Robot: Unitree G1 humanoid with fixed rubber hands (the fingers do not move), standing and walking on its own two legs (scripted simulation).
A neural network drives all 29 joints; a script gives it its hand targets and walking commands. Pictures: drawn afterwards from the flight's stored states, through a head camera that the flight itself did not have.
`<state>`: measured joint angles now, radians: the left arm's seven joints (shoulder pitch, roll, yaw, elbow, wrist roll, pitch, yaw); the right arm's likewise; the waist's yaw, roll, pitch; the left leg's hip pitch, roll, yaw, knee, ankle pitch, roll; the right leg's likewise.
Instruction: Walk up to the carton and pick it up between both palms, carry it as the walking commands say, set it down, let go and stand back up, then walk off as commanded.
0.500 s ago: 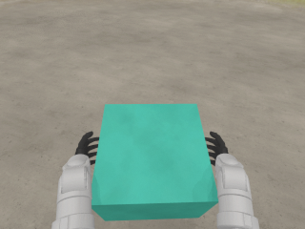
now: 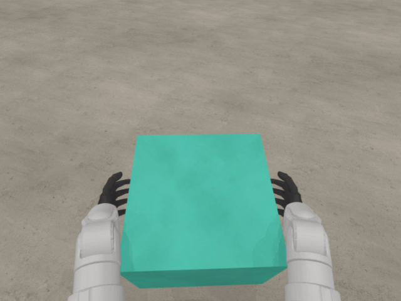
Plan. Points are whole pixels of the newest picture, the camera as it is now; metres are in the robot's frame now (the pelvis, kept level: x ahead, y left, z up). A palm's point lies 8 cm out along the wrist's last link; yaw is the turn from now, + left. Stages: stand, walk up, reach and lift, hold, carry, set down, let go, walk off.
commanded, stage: reach and lift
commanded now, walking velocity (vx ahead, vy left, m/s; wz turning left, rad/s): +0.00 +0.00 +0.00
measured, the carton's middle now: (200, 210) +0.33 +0.00 -0.03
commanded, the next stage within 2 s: hold in 0.24 s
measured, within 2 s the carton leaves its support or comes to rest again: neither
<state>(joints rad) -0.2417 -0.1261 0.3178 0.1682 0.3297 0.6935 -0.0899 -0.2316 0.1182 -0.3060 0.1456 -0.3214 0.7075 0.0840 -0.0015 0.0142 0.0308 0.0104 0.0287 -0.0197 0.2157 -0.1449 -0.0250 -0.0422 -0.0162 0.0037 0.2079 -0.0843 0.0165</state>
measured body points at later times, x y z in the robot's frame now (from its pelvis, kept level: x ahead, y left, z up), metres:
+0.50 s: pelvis +0.00 +0.00 +0.00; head -0.02 +0.00 +0.45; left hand +0.29 +0.19 +0.03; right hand +0.29 -0.18 +0.03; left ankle -0.01 +0.14 -0.75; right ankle +0.03 -0.13 -0.75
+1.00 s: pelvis +0.00 +0.00 +0.00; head -0.02 +0.00 +0.45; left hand +0.29 +0.19 +0.03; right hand +0.29 -0.18 +0.03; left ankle -0.01 +0.14 -0.75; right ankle +0.03 -0.13 -0.75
